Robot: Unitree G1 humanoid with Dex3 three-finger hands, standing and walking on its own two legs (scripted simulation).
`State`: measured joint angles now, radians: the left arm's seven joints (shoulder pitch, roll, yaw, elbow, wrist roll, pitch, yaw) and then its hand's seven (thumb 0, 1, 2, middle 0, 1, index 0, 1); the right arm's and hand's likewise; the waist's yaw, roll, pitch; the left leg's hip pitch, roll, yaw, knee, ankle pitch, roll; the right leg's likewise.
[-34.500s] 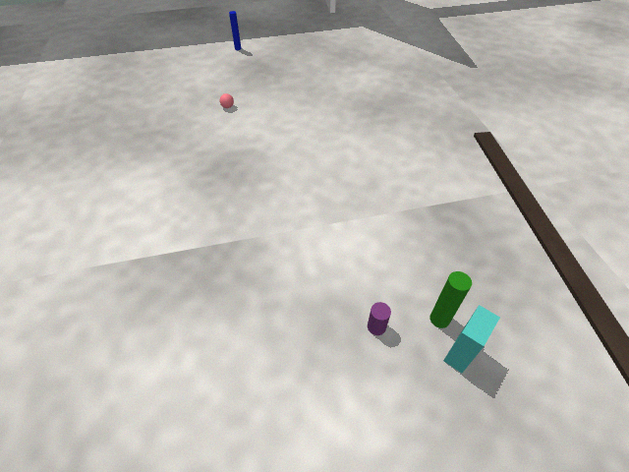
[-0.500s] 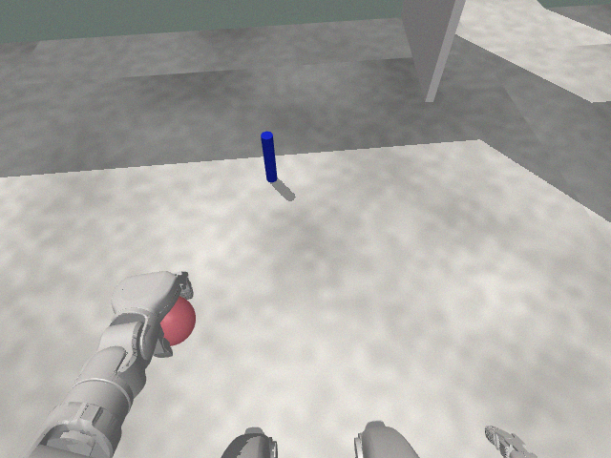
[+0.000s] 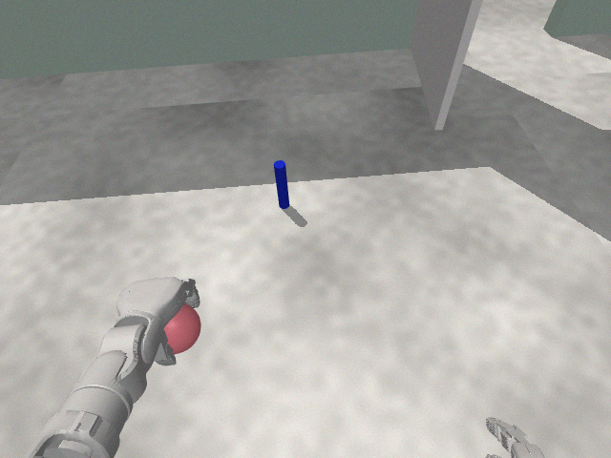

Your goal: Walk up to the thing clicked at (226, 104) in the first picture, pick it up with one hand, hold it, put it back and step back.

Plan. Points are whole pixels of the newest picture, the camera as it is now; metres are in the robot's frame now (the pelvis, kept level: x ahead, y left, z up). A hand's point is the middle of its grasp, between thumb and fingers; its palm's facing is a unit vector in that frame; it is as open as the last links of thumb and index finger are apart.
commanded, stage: hold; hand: left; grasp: from above
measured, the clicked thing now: (174, 327) +0.32 +0.22 -0.08
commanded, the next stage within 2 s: crouch in 1.56 s
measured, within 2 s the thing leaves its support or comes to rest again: neither
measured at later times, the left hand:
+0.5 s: hand (168, 330) +0.30 +0.21 -0.03, palm faces -0.44 -0.05 -0.90, open 10.2 cm
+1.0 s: hand (164, 333) +0.28 +0.21 -0.01, palm faces -0.43 -0.06 -0.90, open 10.3 cm
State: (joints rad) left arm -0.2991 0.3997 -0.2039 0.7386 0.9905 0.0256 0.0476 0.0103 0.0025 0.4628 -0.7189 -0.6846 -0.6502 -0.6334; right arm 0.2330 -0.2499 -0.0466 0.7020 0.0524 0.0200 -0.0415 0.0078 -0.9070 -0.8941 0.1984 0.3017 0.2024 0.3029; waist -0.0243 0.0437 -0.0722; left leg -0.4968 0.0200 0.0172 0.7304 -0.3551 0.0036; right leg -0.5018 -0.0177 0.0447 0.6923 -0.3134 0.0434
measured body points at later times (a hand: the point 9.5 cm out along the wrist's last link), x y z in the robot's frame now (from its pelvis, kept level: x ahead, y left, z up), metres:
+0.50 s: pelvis +0.00 -0.01 +0.01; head +0.01 -0.03 +0.46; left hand +0.32 +0.21 +0.02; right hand +0.13 -0.27 -0.11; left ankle +0.01 +0.11 -0.72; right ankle +0.02 -0.15 -0.72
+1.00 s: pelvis -0.01 -0.01 +0.02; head +0.00 -0.03 +0.47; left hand +0.30 +0.21 +0.04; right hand +0.15 -0.26 -0.09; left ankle +0.01 +0.11 -0.72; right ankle +0.02 -0.15 -0.72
